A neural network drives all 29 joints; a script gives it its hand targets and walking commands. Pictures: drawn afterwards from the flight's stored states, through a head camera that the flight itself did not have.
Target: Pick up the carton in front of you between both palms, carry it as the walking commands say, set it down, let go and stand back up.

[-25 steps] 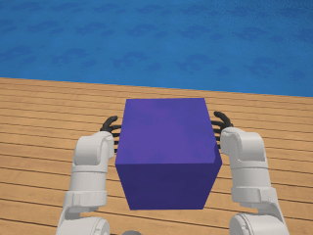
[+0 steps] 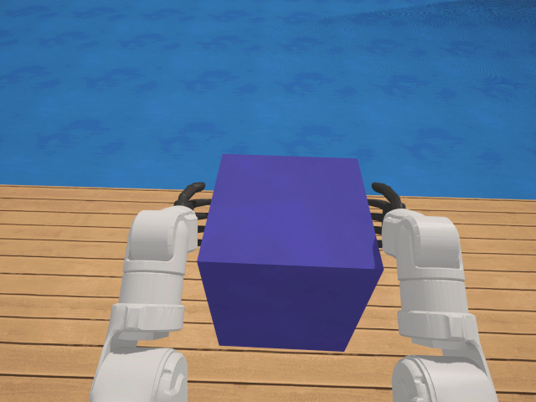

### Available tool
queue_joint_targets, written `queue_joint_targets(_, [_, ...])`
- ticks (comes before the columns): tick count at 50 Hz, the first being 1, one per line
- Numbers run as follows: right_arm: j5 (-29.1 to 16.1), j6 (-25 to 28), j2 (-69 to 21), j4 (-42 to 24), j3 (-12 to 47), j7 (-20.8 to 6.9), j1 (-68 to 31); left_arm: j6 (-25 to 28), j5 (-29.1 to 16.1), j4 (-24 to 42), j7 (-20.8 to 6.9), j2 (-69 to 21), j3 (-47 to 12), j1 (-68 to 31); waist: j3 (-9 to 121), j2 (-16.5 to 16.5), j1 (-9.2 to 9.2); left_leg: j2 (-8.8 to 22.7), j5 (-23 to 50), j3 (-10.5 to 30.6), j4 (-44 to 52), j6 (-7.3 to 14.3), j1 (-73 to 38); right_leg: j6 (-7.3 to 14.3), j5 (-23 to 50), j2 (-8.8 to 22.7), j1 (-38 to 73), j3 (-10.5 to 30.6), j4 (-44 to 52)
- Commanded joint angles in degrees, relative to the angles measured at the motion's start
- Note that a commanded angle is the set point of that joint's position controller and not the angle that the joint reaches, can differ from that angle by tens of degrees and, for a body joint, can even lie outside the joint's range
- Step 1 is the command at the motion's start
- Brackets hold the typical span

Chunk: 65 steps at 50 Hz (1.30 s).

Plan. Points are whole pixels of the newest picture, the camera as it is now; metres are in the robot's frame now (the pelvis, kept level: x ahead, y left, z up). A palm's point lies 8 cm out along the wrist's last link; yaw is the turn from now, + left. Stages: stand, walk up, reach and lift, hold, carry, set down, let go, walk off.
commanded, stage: carry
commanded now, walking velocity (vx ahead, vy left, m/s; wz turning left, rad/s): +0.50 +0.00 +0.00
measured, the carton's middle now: (285, 256) +0.35 -0.01 +0.03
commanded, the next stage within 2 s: none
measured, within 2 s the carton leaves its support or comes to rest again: neither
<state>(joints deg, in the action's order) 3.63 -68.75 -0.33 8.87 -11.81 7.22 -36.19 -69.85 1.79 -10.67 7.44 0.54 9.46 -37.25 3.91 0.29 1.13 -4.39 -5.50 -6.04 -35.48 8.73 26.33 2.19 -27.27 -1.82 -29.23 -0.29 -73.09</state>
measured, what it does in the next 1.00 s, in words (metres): goes down: right foot 0.05 m lower, then left foot 0.05 m lower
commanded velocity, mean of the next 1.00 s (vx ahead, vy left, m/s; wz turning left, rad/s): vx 0.50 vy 0.00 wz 0.00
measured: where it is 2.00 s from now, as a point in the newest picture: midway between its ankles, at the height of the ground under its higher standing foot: (263, 268)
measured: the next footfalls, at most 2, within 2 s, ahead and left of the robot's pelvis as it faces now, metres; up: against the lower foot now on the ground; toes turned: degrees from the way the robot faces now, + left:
right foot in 0.40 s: +0.41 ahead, -0.06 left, -0.05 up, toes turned +0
left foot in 0.94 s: +0.74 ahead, +0.06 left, -0.10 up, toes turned +2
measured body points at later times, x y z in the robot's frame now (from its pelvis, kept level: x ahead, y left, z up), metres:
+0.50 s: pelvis +0.31 -0.03 -0.05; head +0.31 -0.03 +0.40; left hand +0.66 +0.13 +0.05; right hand +0.68 -0.17 +0.05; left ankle +0.15 +0.06 -0.65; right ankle +0.38 -0.06 -0.77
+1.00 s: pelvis +0.61 +0.01 -0.10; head +0.61 +0.01 +0.35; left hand +0.98 +0.17 +0.03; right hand +0.99 -0.13 +0.04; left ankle +0.70 +0.05 -0.82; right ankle +0.42 -0.07 -0.71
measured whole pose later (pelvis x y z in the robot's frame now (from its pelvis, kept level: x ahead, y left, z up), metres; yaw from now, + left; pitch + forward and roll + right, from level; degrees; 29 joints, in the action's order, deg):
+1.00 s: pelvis +0.61 +0.01 -0.10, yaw +0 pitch +4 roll +0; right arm 5.7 -66.6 -1.8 6.4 -12.2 7.5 -38.1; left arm -67.0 0.2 -8.4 7.6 1.9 10.2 -38.1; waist 4.9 -1.2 -1.7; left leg -4.3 -0.6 -6.7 -33.8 8.0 29.7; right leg 2.4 -31.7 -4.3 -16.8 -1.3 -68.9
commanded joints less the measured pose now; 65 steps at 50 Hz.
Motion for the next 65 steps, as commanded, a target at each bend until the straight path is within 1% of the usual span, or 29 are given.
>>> queue_joint_targets(1, [-29.4,1.5,-65.9,-9.4,37.3,-14.9,-46.7,3.2,-22.8,12.0,-11.7,-64.5,-32.8,-43.9,23.2,3.2,-0.57,17.7,7.2,25.1,13.4,3.0,-21.9,-0.8,4.6,3.4,-8.5,1.0,6.6])
queue_joint_targets(5, [-29.9,2.1,-66.7,-11.0,37.6,-15.1,-44.8,4.4,-21.6,14.3,-10.1,-65.3,-34.2,-41.6,25.0,4.9,1.65,16.4,29.2,19.7,9.4,1.5,-30.1,-1.6,13.2,4.1,-15.4,-0.6,13.1])
queue_joint_targets(8, [-29.9,2.5,-65.6,-12.8,38.6,-15.2,-43.4,4.8,-20.7,16.5,-9.4,-63.9,-35.5,-40.8,25.5,5.5,2.76,14.3,37.6,16.5,7.3,0.2,-35.6,-1.1,19.8,3.5,-18.2,-1.7,18.4])
queue_joint_targets(15, [-27.2,2.1,-60.8,-9.4,38.7,-15.2,-35.8,3.5,-18.2,14.7,-9.7,-58.9,-35.9,-36.3,21.8,5.6,5.92,8.7,37.1,11.0,0.9,-1.4,-38.8,1.2,37.8,-2.1,-10.2,-6.9,44.9])
queue_joint_targets(17, [-26.7,2.3,-60.6,-6.4,38.7,-15.5,-35.0,3.1,-17.2,11.6,-10.5,-57.4,-34.6,-34.2,21.2,5.6,4.41,8.3,36.2,9.1,-5.1,-2.2,-34.0,2.5,42.8,-2.5,0.6,-7.7,50.4])
queue_joint_targets(18, [-26.8,2.4,-60.7,-4.9,38.7,-15.6,-35.0,3.0,-16.6,10.3,-10.8,-56.6,-33.7,-33.4,21.8,5.7,2.23,8.3,36.1,8.1,-10.3,-3.2,-30.8,2.9,43.5,-2.0,7.7,-7.9,52.5])
queue_joint_targets(19, [-27.0,2.6,-61.0,-3.4,38.7,-15.8,-35.4,3.0,-16.0,9.3,-11.2,-56.3,-32.6,-33.2,23.2,4.6,-1.10,8.1,31.3,5.7,-18.8,-4.8,-24.7,3.2,46.5,0.6,18.1,-6.3,54.9])
queue_joint_targets(20, [-27.1,2.8,-60.8,-2.3,38.5,-16.0,-36.9,3.1,-15.4,7.9,-11.5,-55.3,-31.0,-32.1,25.3,-0.7,-3.36,6.1,10.0,4.6,-29.4,-5.7,-11.9,3.0,60.1,7.8,31.5,1.0,47.7])
queue_joint_targets(21, [-27.1,2.4,-62.8,-0.5,38.2,-16.2,-37.9,3.1,-15.1,5.8,-11.7,-53.8,-29.5,-32.5,29.1,-12.4,-2.81,0.4,-28.1,5.1,-37.9,-7.9,5.2,8.4,81.7,20.7,47.7,18.4,37.2])
queue_joint_targets(22, [-26.7,2.3,-63.1,0.4,36.9,-15.9,-38.1,3.4,-15.0,4.2,-12.0,-53.7,-29.1,-32.5,34.2,-16.0,-4.76,-1.5,-33.2,7.4,-50.8,-8.8,17.7,19.3,61.6,27.1,56.0,31.8,39.8])
queue_joint_targets(23, [-25.8,2.5,-62.8,-0.7,36.5,-15.5,-38.6,3.7,-17.0,3.9,-12.6,-57.3,-29.8,-32.5,33.3,-10.1,-5.60,1.8,-29.9,8.8,-50.5,-6.7,19.4,18.8,37.2,23.9,50.4,33.0,43.9])
queue_joint_targets(24, [-25.8,3.0,-64.2,-2.2,36.5,-15.1,-40.7,4.2,-19.3,6.9,-13.3,-60.3,-31.5,-36.4,28.5,-5.0,-4.92,3.2,-25.8,8.6,-46.1,-5.8,19.4,15.3,27.5,19.8,42.2,29.6,46.8])
queue_joint_targets(26, [-25.4,3.9,-65.8,-5.4,36.0,-13.9,-42.1,4.8,-24.4,11.9,-14.2,-65.8,-35.4,-45.2,23.5,-1.0,-2.89,5.4,-19.8,8.8,-37.8,-6.6,15.9,11.8,26.6,17.0,29.9,24.0,49.8])
queue_joint_targets(28, [-24.5,4.4,-66.3,-7.5,36.2,-12.7,-40.9,5.6,-27.4,14.9,-14.4,-68.5,-37.4,-47.5,23.5,-3.1,-1.97,6.0,-17.7,7.4,-32.6,-7.5,12.8,9.0,29.3,15.5,25.9,20.5,50.7])
queue_joint_targets(34, [-22.3,5.6,-65.2,-11.0,38.7,-10.6,-35.7,6.6,-28.0,17.7,-14.7,-67.5,-38.4,-42.2,26.5,-6.3,-4.59,6.9,-5.2,5.1,-22.9,-7.5,21.3,7.1,57.1,13.0,37.9,12.5,44.7])
queue_joint_targets(39, [-22.0,5.0,-61.5,-14.5,40.6,-10.1,-35.7,6.2,-27.1,19.9,-14.6,-63.2,-39.2,-39.7,23.7,-6.1,-7.21,3.4,6.5,1.5,-6.7,-6.3,20.2,6.3,61.4,8.2,42.1,7.9,41.7])
queue_joint_targets(42, [-21.0,3.5,-58.1,-13.3,39.7,-10.4,-33.8,5.2,-26.0,17.6,-14.5,-60.2,-38.7,-37.0,21.7,-6.2,-8.45,0.6,15.2,-0.9,6.2,-5.2,13.1,5.9,58.2,6.5,41.0,5.6,38.5])
queue_joint_targets(44, [-19.9,2.3,-55.8,-10.7,38.1,-10.9,-32.6,4.5,-25.6,14.9,-14.6,-58.9,-38.2,-35.8,21.0,-6.7,-6.97,0.2,20.0,-0.9,12.2,-3.5,2.5,4.8,56.2,6.4,36.5,3.9,33.5])
queue_joint_targets(46, [-18.8,1.6,-53.8,-7.4,35.9,-11.4,-31.2,4.0,-25.6,12.0,-14.8,-58.6,-37.7,-37.0,23.5,-6.0,-1.33,2.7,23.9,-0.5,16.4,-2.7,-14.6,2.3,53.4,5.9,28.8,0.0,20.1])
queue_joint_targets(47, [-18.4,1.3,-52.4,-6.4,34.4,-11.8,-31.3,3.7,-25.4,10.8,-15.0,-58.5,-37.3,-38.1,25.4,-0.7,0.28,9.8,36.1,6.0,9.8,-3.0,-27.0,1.5,33.3,3.7,17.1,-1.3,9.7])
queue_joint_targets(48, [-17.6,0.9,-51.7,-3.7,32.6,-12.1,-30.6,2.9,-25.6,9.0,-15.0,-59.7,-36.7,-39.8,29.2,10.7,0.16,22.2,60.3,21.5,-1.1,1.7,-42.1,-0.3,-4.9,-1.2,1.0,-1.4,1.3])
queue_joint_targets(49, [-17.3,0.8,-49.9,-1.5,31.6,-12.1,-32.2,2.4,-25.3,7.3,-14.7,-60.3,-35.4,-40.8,34.3,17.2,2.83,30.4,40.7,37.9,1.1,13.8,-51.8,-2.7,-12.6,-3.8,-14.1,2.5,-13.9])
queue_joint_targets(50, [-19.2,0.8,-53.5,-0.6,32.7,-12.6,-31.7,2.2,-25.0,8.5,-14.4,-59.5,-35.0,-41.9,33.5,10.6,3.10,26.4,16.0,39.4,5.7,12.8,-47.0,-0.2,-8.4,-0.7,-16.2,3.9,-13.1])
queue_joint_targets(51, [-21.5,1.0,-56.9,-3.1,33.7,-13.2,-35.7,2.4,-25.4,9.7,-14.1,-61.2,-34.8,-44.6,28.6,6.0,2.64,22.4,7.3,35.8,8.4,9.4,-38.9,0.5,-4.6,0.5,-16.7,2.7,-8.9])
queue_joint_targets(52, [-23.9,1.0,-60.0,-5.1,34.7,-13.8,-39.8,2.6,-24.7,9.5,-13.6,-62.4,-33.9,-44.8,25.3,1.2,1.33,20.6,9.9,31.7,9.7,7.0,-32.5,0.2,-1.3,1.9,-15.3,2.3,-3.8])
queue_joint_targets(53, [-26.2,1.2,-62.7,-7.1,35.9,-14.2,-43.4,2.8,-23.8,10.0,-13.1,-63.3,-33.0,-44.3,24.1,0.3,0.44,20.1,14.1,28.8,10.3,5.6,-27.8,-0.1,0.6,2.6,-12.3,2.1,0.0])
queue_joint_targets(55, [-29.0,1.7,-65.7,-9.4,37.1,-14.7,-46.4,3.2,-23.0,11.5,-12.2,-64.8,-32.8,-43.6,24.0,2.0,-0.63,18.0,23.3,22.3,10.2,2.6,-22.2,-1.0,2.7,3.2,-6.1,1.3,8.2])
queue_joint_targets(59, [-29.7,2.2,-66.8,-11.8,37.5,-15.0,-44.1,4.2,-22.1,14.3,-10.5,-66.2,-34.4,-41.3,27.6,6.4,1.17,16.5,49.7,15.4,5.9,0.1,-29.3,-1.9,11.2,2.3,-7.9,-1.4,18.3])
queue_joint_targets(65, [-29.0,2.3,-63.8,-15.0,39.9,-14.8,-40.9,4.5,-20.8,19.4,-9.5,-62.7,-37.5,-40.6,28.4,6.7,3.34,12.6,49.5,11.2,0.6,-1.2,-36.8,-0.7,24.5,-0.1,-9.7,-4.3,30.7])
